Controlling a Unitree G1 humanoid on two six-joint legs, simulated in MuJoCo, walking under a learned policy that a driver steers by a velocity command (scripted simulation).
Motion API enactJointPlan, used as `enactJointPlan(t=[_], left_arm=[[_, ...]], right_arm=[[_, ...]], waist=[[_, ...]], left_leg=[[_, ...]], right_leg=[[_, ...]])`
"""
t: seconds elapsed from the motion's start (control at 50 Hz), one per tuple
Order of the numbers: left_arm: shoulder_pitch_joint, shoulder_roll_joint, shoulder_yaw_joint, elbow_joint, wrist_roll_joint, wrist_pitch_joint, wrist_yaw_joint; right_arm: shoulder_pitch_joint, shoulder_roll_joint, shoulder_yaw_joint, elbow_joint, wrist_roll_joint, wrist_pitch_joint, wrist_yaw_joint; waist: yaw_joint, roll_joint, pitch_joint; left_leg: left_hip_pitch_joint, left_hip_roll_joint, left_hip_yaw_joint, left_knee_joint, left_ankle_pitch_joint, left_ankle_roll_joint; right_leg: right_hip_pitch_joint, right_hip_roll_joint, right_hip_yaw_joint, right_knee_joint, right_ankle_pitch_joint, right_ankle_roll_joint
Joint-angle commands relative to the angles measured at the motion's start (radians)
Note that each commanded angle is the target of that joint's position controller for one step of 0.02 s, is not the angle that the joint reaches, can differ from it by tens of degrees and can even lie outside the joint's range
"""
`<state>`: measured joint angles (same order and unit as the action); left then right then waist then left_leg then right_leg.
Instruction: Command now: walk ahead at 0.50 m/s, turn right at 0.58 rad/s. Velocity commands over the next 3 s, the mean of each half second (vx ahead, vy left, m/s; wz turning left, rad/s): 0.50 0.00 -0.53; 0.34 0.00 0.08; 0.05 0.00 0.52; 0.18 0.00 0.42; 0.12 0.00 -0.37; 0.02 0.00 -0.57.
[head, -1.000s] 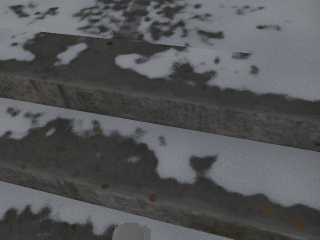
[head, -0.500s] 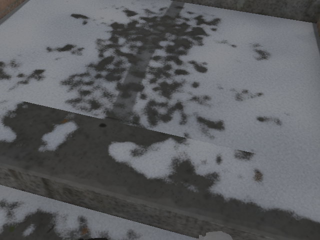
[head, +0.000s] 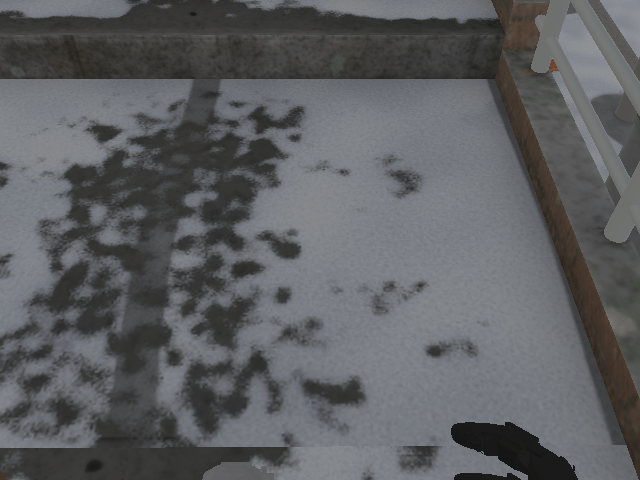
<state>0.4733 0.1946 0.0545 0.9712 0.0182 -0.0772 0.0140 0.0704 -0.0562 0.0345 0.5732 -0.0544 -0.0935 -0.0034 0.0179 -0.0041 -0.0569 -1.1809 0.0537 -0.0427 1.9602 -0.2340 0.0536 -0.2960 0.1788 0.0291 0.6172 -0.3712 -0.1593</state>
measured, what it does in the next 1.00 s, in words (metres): climbs: left foot 0.15 m higher, then right foot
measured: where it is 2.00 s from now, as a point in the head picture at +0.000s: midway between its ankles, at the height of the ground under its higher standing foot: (367, 395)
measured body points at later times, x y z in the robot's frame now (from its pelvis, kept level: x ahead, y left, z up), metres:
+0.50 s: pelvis +0.34 +0.03 +0.16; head +0.33 +0.03 +0.61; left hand +0.62 +0.18 +0.11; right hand +0.28 -0.23 +0.03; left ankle +0.32 +0.13 -0.57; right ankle +0.39 -0.12 -0.46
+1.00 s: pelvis +0.56 -0.06 +0.18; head +0.59 -0.07 +0.62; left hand +0.67 +0.17 +0.05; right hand +0.66 -0.31 +0.05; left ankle +0.66 +0.05 -0.52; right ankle +0.53 -0.13 -0.57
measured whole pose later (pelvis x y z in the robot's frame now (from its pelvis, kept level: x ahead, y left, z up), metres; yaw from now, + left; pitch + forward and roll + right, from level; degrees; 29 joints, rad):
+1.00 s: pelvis +0.56 -0.06 +0.18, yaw -9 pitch +1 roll +0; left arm 0.33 0.18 0.02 0.75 0.02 -0.07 0.04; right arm 0.20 -0.21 -0.06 0.74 -0.02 0.00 0.02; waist 0.03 0.03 0.03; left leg -0.57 0.03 0.02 0.85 -0.23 0.01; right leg -0.16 0.00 -0.18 0.36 -0.23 -0.06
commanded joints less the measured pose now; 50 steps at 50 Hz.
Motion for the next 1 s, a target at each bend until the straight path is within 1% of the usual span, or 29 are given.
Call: enactJointPlan(t=[0.02, 0.06, 0.08, 0.1, 0.12, 0.16, 0.2, 0.22, 0.24, 0.26, 0.3, 0.32, 0.36, 0.4, 0.42, 0.44, 0.46, 0.52, 0.56, 0.6, 0.66, 0.68, 0.7, 0.72, 0.74, 0.8, 0.84, 0.92, 1.0], left_arm=[[0.073, 0.098, 0.010, -0.056, 0.003, -0.038, 0.012], [0.136, 0.095, 0.015, -0.037, -0.001, -0.023, 0.019], [0.137, 0.077, 0.016, -0.063, -0.022, -0.015, 0.032], [0.142, 0.100, 0.024, -0.056, -0.019, -0.004, 0.037], [0.132, 0.110, 0.028, -0.083, -0.021, -0.005, 0.040], [0.037, 0.146, 0.034, -0.137, -0.011, 0.003, 0.041], [-0.066, 0.244, 0.062, -0.197, -0.022, -0.026, 0.004], [-0.119, 0.209, 0.063, -0.242, -0.031, -0.060, -0.023], [-0.132, 0.108, 0.055, -0.293, -0.033, -0.067, -0.060], [-0.090, 0.107, 0.061, -0.293, 0.009, -0.075, -0.066], [-0.140, 0.019, 0.030, -0.326, 0.041, -0.045, -0.046], [-0.177, 0.000, 0.018, -0.345, 0.044, -0.022, -0.034], [-0.206, -0.057, -0.010, -0.383, 0.029, 0.030, -0.015], [-0.199, -0.043, -0.014, -0.392, 0.010, 0.049, -0.016], [-0.187, -0.004, -0.005, -0.401, 0.009, 0.057, -0.026], [-0.249, 0.038, 0.002, -0.417, 0.021, 0.058, -0.033], [-0.271, 0.057, 0.013, -0.394, 0.005, 0.053, -0.040], [-0.366, 0.030, 0.000, -0.380, -0.004, 0.036, -0.070], [-0.455, 0.010, -0.012, -0.399, -0.016, 0.037, -0.069], [-0.447, 0.049, -0.001, -0.393, 0.005, 0.033, -0.055], [-0.251, 0.116, 0.032, -0.336, 0.036, 0.013, -0.032], [-0.133, 0.127, 0.040, -0.298, 0.060, -0.001, -0.023], [0.017, 0.184, 0.054, -0.297, 0.081, -0.011, -0.003], [-0.053, 0.229, 0.054, -0.327, 0.065, -0.001, 0.006], [-0.084, 0.185, 0.049, -0.345, 0.019, 0.003, 0.007], [-0.199, 0.070, 0.002, -0.328, 0.000, -0.022, 0.003], [-0.195, 0.052, -0.014, -0.332, 0.009, -0.030, 0.007], [-0.203, 0.097, -0.009, -0.309, 0.000, -0.022, 0.032], [-0.161, 0.140, 0.003, -0.275, 0.001, 0.007, 0.036]], right_arm=[[-0.127, 0.028, 0.018, -0.108, 0.005, 0.019, -0.015], [-0.285, 0.032, 0.035, -0.197, -0.002, 0.011, -0.012], [-0.317, 0.010, 0.038, -0.214, -0.005, 0.017, 0.003], [-0.334, 0.014, 0.038, -0.223, -0.014, 0.031, 0.009], [-0.288, 0.002, 0.029, -0.209, 0.003, 0.041, 0.016], [-0.121, -0.001, 0.020, -0.143, 0.034, 0.053, 0.018], [0.184, -0.167, -0.060, -0.083, 0.067, 0.050, 0.005], [0.316, -0.281, -0.103, -0.062, 0.025, 0.039, -0.003], [0.311, -0.356, -0.124, -0.004, 0.021, 0.045, -0.008], [0.197, -0.284, -0.121, -0.032, 0.026, 0.059, -0.018], [0.126, -0.138, -0.087, 0.064, 0.040, 0.030, -0.019], [0.137, -0.103, -0.081, 0.106, 0.022, 0.002, -0.015], [0.172, -0.068, -0.068, 0.206, 0.010, -0.031, -0.004], [0.178, -0.080, -0.074, 0.266, 0.016, -0.054, 0.010], [0.154, -0.137, -0.085, 0.254, 0.025, -0.053, 0.006], [0.129, -0.170, -0.092, 0.252, 0.027, -0.058, -0.001], [0.128, -0.188, -0.089, 0.247, 0.018, -0.067, -0.001], [0.210, -0.255, -0.107, 0.257, 0.040, -0.071, -0.002], [0.279, -0.311, -0.123, 0.265, 0.044, -0.058, -0.006], [0.300, -0.323, -0.126, 0.261, 0.041, -0.054, -0.012], [0.338, -0.336, -0.123, 0.276, 0.072, -0.030, -0.022], [0.362, -0.311, -0.114, 0.273, 0.080, -0.024, -0.027], [0.386, -0.230, -0.094, 0.231, 0.071, -0.013, -0.022], [0.489, -0.185, -0.088, 0.193, 0.099, 0.005, -0.008], [0.419, -0.244, -0.114, 0.208, 0.060, 0.025, -0.007], [0.274, -0.236, -0.117, 0.167, 0.061, 0.043, 0.013], [0.343, -0.217, -0.116, 0.186, 0.031, 0.073, 0.014], [0.257, -0.161, -0.096, 0.158, 0.024, 0.078, 0.028], [0.184, -0.171, -0.088, 0.109, 0.034, 0.088, 0.027]], waist=[[0.030, -0.100, 0.148], [0.061, -0.050, 0.153], [0.075, -0.009, 0.101], [0.086, -0.026, 0.052], [0.072, -0.046, 0.024], [-0.033, -0.085, -0.124], [-0.224, -0.141, -0.307], [-0.279, 0.007, -0.400], [-0.214, 0.320, -0.431], [-0.152, 0.257, -0.388], [-0.052, 0.001, -0.064], [-0.032, -0.083, -0.002], [0.025, -0.028, 0.073], [0.077, 0.035, 0.111], [0.095, 0.053, 0.114], [0.087, 0.057, 0.136], [0.065, 0.054, 0.106], [0.011, 0.030, 0.083], [-0.043, 0.062, 0.101], [-0.044, 0.085, 0.083], [0.046, 0.137, -0.041], [0.088, 0.115, -0.101], [0.129, -0.044, -0.212], [0.039, -0.265, -0.276], [0.062, -0.095, -0.219], [-0.018, -0.008, -0.025], [-0.049, -0.098, -0.050], [-0.051, -0.081, 0.002], [-0.008, -0.134, 0.003]], left_leg=[[-0.303, -0.013, 0.107, 0.165, -0.154, 0.014], [-0.300, 0.014, 0.106, -0.060, -0.211, 0.023], [-0.059, 0.030, 0.129, -0.303, -0.122, 0.014], [0.089, 0.007, 0.165, -0.377, -0.105, 0.016], [0.224, 0.000, 0.185, -0.515, -0.150, 0.028], [0.608, -0.094, 0.216, -0.683, -0.229, 0.066], [0.952, -0.109, 0.110, -0.933, -0.205, 0.083], [1.124, 0.056, -0.160, -1.099, -0.427, 0.137], [1.247, 0.289, -0.718, -1.440, -0.432, 0.271], [1.177, 0.315, -0.933, -1.563, -0.449, 0.302], [0.919, 0.293, -0.643, -1.508, -0.508, 0.241], [0.817, 0.273, -0.503, -1.496, -0.406, 0.196], [0.707, 0.250, -0.337, -1.541, -0.226, 0.150], [0.699, 0.218, -0.171, -1.607, -0.079, 0.098], [0.706, 0.198, -0.093, -1.663, -0.062, 0.089], [0.682, 0.171, -0.017, -1.699, -0.002, 0.092], [0.730, 0.164, 0.060, -1.737, 0.116, 0.102], [0.842, 0.095, 0.194, -1.824, 0.236, 0.080], [1.007, 0.135, 0.152, -1.872, 0.309, 0.102], [1.183, 0.150, 0.162, -1.774, 0.625, 0.088], [1.226, 0.138, 0.207, -1.455, 0.817, 0.060], [1.059, 0.111, 0.204, -1.281, 0.643, 0.052], [0.886, 0.065, 0.186, -0.988, 0.199, 0.037], [0.572, -0.074, 0.114, -0.657, -0.352, -0.013], [0.567, -0.049, -0.010, -0.613, -0.260, -0.013], [0.664, 0.004, -0.029, -0.794, -0.123, -0.042], [0.677, -0.022, -0.012, -0.783, -0.107, -0.071], [0.653, -0.016, 0.033, -0.998, -0.008, -0.071], [0.718, -0.030, 0.086, -1.182, 0.043, -0.026]], right_leg=[[0.035, -0.263, 0.381, -0.299, 0.264, -0.122], [0.077, -0.246, 0.391, -0.353, 0.234, -0.094], [0.041, -0.268, 0.360, -0.487, 0.364, -0.107], [0.036, -0.260, 0.338, -0.531, 0.487, -0.108], [0.074, -0.282, 0.297, -0.520, 0.698, -0.099], [0.079, -0.270, 0.178, -0.357, 1.293, -0.065], [0.143, -0.283, 0.217, 0.046, 1.630, -0.023], [0.034, -0.227, 0.193, 0.380, 1.353, 0.015], [-0.308, -0.012, 0.121, 0.791, 0.192, 0.083], [-0.411, -0.047, 0.179, 1.082, 0.144, 0.076], [-0.548, -0.145, 0.082, 1.174, 0.229, 0.051], [-0.541, -0.169, 0.091, 1.156, 0.226, 0.034], [-0.584, -0.165, 0.121, 1.262, 0.141, 0.016], [-0.618, -0.171, 0.163, 1.169, 0.167, 0.025], [-0.571, -0.195, 0.166, 0.936, 0.181, 0.055], [-0.517, -0.191, 0.143, 0.773, 0.247, 0.075], [-0.452, -0.180, 0.075, 0.678, 0.303, 0.079], [-0.253, -0.198, -0.075, 0.263, 0.361, 0.078], [-0.236, -0.199, -0.134, 0.105, 0.290, 0.063], [-0.231, -0.183, -0.141, 0.001, 0.295, 0.045], [0.047, -0.105, -0.170, -0.163, 0.289, 0.015], [0.271, -0.147, -0.121, -0.152, 0.283, 0.005], [0.454, -0.424, 0.175, -0.155, 0.260, -0.025], [0.613, -0.664, 0.581, -0.222, 0.522, -0.163], [0.452, -0.604, 0.469, -0.223, 0.673, -0.161], [0.153, -0.445, 0.124, -0.307, 0.812, -0.003], [0.155, -0.474, 0.065, -0.295, 1.051, -0.057], [0.136, -0.417, -0.091, -0.329, 0.888, -0.035], [0.144, -0.432, -0.155, -0.285, 0.864, -0.031]])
